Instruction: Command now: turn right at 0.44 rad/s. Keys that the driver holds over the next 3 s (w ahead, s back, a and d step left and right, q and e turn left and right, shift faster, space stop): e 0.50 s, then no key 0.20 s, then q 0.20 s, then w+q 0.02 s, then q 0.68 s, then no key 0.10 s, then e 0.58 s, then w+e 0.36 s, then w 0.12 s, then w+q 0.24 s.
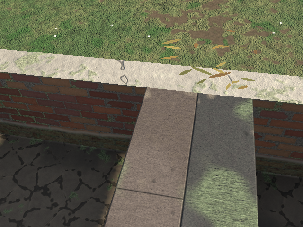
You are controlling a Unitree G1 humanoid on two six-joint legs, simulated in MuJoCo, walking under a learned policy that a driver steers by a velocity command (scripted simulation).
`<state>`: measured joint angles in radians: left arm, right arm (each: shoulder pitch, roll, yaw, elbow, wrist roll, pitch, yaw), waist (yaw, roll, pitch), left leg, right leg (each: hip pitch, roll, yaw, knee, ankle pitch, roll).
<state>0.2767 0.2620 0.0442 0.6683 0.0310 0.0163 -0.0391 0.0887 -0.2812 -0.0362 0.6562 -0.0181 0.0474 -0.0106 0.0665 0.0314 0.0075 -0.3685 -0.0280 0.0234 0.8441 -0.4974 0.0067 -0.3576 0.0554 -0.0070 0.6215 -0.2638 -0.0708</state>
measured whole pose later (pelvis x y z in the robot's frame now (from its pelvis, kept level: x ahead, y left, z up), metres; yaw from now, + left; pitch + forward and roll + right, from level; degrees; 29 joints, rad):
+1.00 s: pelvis -0.10 +0.04 +0.00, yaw -17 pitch +0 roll +0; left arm 0.14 0.21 -0.02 0.63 0.02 0.01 0.01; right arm 0.24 -0.26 -0.02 0.73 0.00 0.05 0.02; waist -0.06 -0.01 -0.01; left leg -0.29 -0.02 -0.02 0.62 -0.31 0.01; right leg -0.28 -0.01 -0.08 0.63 -0.35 -0.03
